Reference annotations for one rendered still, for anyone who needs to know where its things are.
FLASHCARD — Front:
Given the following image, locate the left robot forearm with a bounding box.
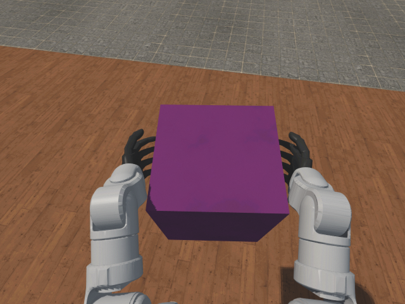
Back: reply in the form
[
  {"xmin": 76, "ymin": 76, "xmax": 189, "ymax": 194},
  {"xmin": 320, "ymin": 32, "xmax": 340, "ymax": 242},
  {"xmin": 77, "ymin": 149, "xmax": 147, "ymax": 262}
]
[{"xmin": 84, "ymin": 163, "xmax": 147, "ymax": 304}]

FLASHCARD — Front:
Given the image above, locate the right robot forearm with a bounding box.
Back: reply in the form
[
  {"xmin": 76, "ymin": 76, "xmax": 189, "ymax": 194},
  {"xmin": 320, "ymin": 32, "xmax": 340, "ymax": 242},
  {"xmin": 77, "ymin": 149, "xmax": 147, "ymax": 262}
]
[{"xmin": 287, "ymin": 167, "xmax": 357, "ymax": 304}]

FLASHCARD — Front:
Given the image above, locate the carton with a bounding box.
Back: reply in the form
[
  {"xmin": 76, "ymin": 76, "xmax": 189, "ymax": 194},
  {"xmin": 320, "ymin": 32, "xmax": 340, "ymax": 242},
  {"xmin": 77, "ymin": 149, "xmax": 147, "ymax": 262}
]
[{"xmin": 146, "ymin": 104, "xmax": 290, "ymax": 242}]

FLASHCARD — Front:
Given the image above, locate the left robot hand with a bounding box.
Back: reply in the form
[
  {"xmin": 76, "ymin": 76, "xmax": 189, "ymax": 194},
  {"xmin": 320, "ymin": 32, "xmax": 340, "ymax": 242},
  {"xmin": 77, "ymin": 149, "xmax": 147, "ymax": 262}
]
[{"xmin": 122, "ymin": 129, "xmax": 156, "ymax": 179}]

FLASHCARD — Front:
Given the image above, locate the right robot hand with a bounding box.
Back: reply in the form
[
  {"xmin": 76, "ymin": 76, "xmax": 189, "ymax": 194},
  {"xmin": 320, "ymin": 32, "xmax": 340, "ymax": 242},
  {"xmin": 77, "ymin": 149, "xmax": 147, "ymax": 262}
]
[{"xmin": 279, "ymin": 132, "xmax": 313, "ymax": 186}]

